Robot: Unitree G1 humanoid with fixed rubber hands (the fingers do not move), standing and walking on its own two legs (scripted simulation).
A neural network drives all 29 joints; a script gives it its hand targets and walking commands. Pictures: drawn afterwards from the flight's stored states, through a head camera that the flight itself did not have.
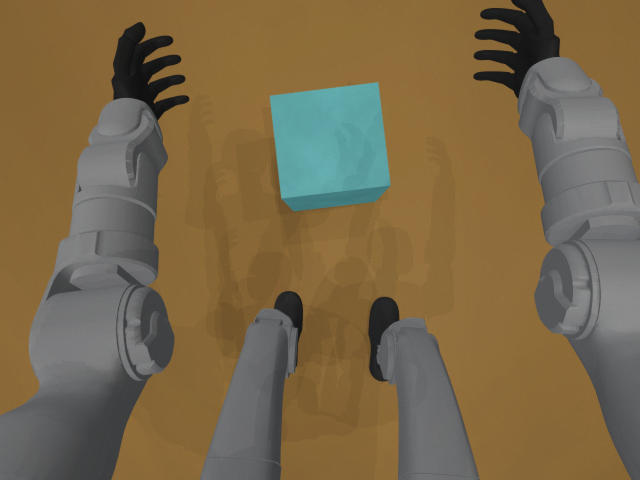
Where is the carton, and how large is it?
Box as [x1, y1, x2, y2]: [270, 82, 390, 210]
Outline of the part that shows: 377,82 270,96 281,198 293,210 375,201 390,185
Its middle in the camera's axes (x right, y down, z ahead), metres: +0.02 -0.19 +0.87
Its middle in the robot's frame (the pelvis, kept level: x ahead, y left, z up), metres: +0.56 +0.04 -0.54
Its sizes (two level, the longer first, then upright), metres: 0.210 0.200 0.250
